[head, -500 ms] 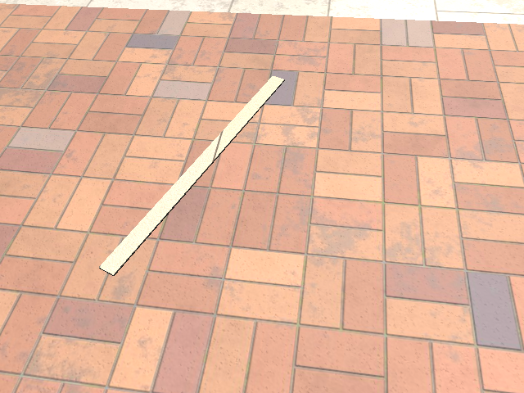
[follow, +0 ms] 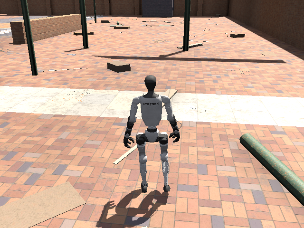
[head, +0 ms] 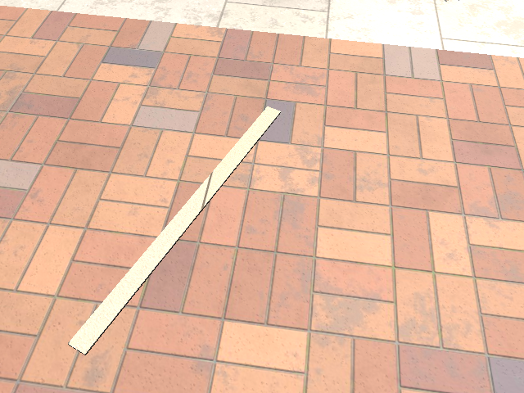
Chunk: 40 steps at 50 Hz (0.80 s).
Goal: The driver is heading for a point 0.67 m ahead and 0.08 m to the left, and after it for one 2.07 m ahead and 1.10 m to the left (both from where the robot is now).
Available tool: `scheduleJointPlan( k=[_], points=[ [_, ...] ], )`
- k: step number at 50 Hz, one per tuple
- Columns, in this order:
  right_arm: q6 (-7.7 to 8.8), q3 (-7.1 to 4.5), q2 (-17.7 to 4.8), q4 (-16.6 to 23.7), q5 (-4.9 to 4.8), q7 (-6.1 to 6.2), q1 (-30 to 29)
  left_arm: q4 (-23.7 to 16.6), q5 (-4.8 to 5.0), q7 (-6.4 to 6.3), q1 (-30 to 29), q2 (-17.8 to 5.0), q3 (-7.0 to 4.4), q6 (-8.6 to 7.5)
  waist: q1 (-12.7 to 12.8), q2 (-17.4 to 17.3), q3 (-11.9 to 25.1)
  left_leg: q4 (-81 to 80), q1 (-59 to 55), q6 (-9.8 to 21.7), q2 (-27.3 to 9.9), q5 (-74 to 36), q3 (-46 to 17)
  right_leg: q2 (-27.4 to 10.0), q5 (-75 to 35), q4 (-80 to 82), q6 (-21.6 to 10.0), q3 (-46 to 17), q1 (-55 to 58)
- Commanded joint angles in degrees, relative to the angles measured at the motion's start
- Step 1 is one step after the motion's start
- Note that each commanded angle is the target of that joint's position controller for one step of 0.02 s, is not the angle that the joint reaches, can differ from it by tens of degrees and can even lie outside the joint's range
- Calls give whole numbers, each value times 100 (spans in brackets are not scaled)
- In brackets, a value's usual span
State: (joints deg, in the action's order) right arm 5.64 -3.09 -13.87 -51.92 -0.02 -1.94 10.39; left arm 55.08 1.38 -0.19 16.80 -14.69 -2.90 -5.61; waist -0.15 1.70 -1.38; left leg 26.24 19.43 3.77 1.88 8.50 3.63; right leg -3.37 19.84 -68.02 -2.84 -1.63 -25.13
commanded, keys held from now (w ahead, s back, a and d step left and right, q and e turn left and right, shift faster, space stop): w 0.52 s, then w+q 0.48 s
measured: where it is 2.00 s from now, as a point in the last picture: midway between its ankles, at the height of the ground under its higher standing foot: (201, 213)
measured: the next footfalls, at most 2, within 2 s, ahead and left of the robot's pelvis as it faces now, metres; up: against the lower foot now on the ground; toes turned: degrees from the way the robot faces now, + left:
right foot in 0.42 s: +0.41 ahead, -0.15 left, +0.00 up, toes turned -3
left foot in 1.00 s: +0.69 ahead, +0.11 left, +0.00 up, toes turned +15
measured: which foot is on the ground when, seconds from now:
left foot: down 0.00-0.44, up 0.46-0.98, down 1.00-1.00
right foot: up 0.00-0.40, down 0.42-0.98, up 1.00-1.00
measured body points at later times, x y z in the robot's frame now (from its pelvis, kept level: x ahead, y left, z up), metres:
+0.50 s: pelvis +0.28 -0.06 -0.01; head +0.31 -0.07 +0.44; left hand +0.45 +0.19 -0.12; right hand +0.27 -0.32 -0.16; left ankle +0.11 +0.08 -0.66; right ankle +0.37 -0.15 -0.74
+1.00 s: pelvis +0.55 -0.01 -0.02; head +0.58 +0.01 +0.43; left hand +0.49 +0.26 -0.16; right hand +0.78 -0.21 -0.12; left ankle +0.65 +0.10 -0.74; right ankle +0.38 -0.15 -0.72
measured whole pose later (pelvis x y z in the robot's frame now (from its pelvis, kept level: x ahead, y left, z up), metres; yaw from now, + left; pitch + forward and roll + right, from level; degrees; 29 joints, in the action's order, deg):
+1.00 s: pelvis +0.55 -0.01 -0.02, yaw +12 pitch +2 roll -1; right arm 3.0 -4.1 -13.3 -46.3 -1.3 -3.2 3.4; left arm 56.6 0.4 -1.7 19.0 -14.3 -4.0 -3.0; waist 1.6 -0.5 -1.5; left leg 34.0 29.9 7.0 0.0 6.8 3.8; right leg -3.5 28.0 -27.8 1.9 14.5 4.0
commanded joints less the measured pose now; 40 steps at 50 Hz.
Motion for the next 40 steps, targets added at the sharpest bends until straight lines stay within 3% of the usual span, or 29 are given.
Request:
scheduleJointPlan(
  k=[1,4,6,10,15,18,19,20,21,22,23,24,25,26,27,29,31,36,40],
  points=[
    [96,-70,-458,144,47,-19,105,-274,-39,-63,280,-291,-133,60,130,-666,321,-1727,-749,939,-1437,-443,-1596,-542,-538,159,-10,-208,-796],
    [114,-127,-716,-17,41,81,421,-455,-91,-93,-168,-330,-171,129,109,-504,71,-1934,-780,1023,-1428,-967,-1266,-598,-1184,857,145,-168,-1297],
    [75,-125,-744,-97,22,153,634,-595,-119,-81,-600,-311,-178,114,3,-453,2,-1961,-1014,956,-1398,-1151,-1119,-585,-1767,1512,218,-144,-1600],
    [27,-117,-800,-219,-37,218,970,-803,-84,5,-1377,-172,-117,64,-238,-488,-142,-2007,-1238,768,-1245,-1029,-772,-369,-2638,2832,224,59,-1426],
    [-84,-154,-862,-475,-82,243,1432,-1092,-21,164,-2140,-186,-54,5,-468,-484,-395,-1701,-2114,758,-1561,-1037,-798,-209,-2303,3612,131,126,-1601],
    [-159,-210,-953,-518,-105,275,1355,-1155,-8,251,-2028,-340,-86,-52,-266,-606,-282,-1260,-2476,634,-1748,-1786,-834,-69,-1697,3873,-85,197,-1176],
    [-180,-227,-1007,-490,-107,279,1226,-1082,-15,251,-1701,-465,-144,-67,-58,-688,-72,-903,-2464,564,-1701,-2636,-766,99,-1546,3932,-181,335,-596],
    [-207,-214,-978,-456,-110,277,1077,-867,-37,232,-992,-646,-254,-73,333,-671,344,-99,-2309,443,-1474,-3507,-565,307,-1606,4051,-320,511,418],
    [-213,-142,-811,-377,-65,272,1034,-560,-70,185,73,-979,-398,-70,743,-484,1055,1219,-1535,257,-1150,-3238,-332,47,-1786,3879,-564,211,2060],
    [-129,24,-271,-254,18,231,1563,-417,-185,139,924,-1578,-538,-46,682,714,2016,3521,614,-121,-368,-916,-55,-1467,-1492,3948,-1340,-2059,4405],
    [25,93,-131,-345,-66,181,1692,-349,-116,162,1027,-1333,-448,-22,640,1425,2542,4733,1821,-213,182,2360,-721,-2070,-819,4946,-1824,-4083,5040],
    [135,-61,-721,-243,-219,150,1195,-421,-71,160,594,-952,-323,-31,639,950,1765,5212,2394,-84,-232,2200,-1046,-1837,-450,5052,-1491,-3471,4427],
    [181,-79,-817,-104,-279,152,714,-553,-83,144,85,-722,-252,-27,520,590,1123,5097,2456,-1,-548,1683,-874,-1612,-667,5151,-1254,-2591,3554],
    [161,-97,-750,-76,-222,189,490,-607,-125,166,-327,-565,-191,-32,324,162,657,4697,2213,-12,-791,1220,-750,-1370,-1109,5375,-1126,-1967,2639],
    [74,-146,-697,-119,-165,226,537,-629,-172,180,-561,-375,-137,-61,120,164,446,4320,1860,-13,-980,933,-795,-1163,-1355,5577,-986,-1472,2070],
    [-116,-130,-396,-228,-171,242,830,-530,-205,192,-558,-345,-134,-105,-68,291,324,4043,1415,-49,-1065,685,-803,-1043,-1542,5905,-957,-969,1520],
    [-213,-152,-360,-172,-180,267,699,-402,-237,136,-381,-508,-180,-146,-102,218,130,3784,1665,-108,-1052,313,-894,-1041,-1831,6104,-985,-566,1408],
    [-201,-203,-368,83,-121,197,-10,-283,-244,-17,-203,-614,-198,-134,27,147,-62,2380,2169,-175,-837,-1157,-1025,-935,-2276,6219,-748,288,1758],
    [-195,-112,-200,379,-94,73,-761,-142,-189,-93,115,-678,-206,-93,305,63,-323,1449,2139,-142,-773,-1593,-597,-1008,-2329,6275,-626,751,2147]
  ],
)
